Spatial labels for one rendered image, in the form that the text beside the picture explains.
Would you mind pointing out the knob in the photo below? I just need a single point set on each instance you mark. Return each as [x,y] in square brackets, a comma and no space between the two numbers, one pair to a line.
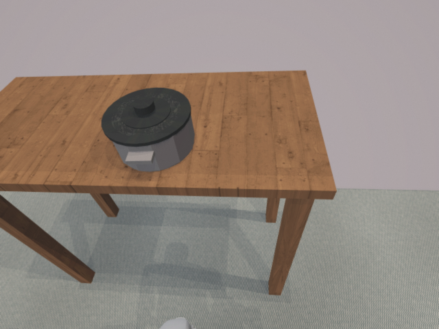
[143,105]

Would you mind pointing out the lid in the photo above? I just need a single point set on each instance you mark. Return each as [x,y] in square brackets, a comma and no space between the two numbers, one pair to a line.
[122,125]

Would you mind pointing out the pot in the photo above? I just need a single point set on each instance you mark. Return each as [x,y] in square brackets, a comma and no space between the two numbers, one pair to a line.
[162,155]

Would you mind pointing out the table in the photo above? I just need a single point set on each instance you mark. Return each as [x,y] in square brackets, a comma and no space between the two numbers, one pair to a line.
[257,134]

